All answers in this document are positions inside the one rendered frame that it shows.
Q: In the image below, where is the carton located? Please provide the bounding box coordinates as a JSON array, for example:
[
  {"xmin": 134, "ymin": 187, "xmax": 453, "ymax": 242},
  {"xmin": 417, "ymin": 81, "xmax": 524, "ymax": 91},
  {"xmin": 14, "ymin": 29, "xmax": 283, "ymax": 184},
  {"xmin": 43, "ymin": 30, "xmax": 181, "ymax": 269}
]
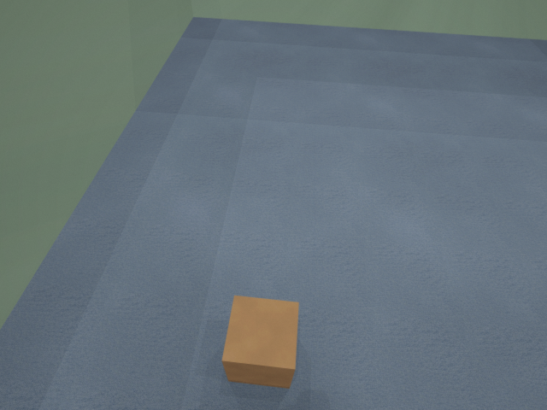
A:
[{"xmin": 222, "ymin": 296, "xmax": 299, "ymax": 389}]

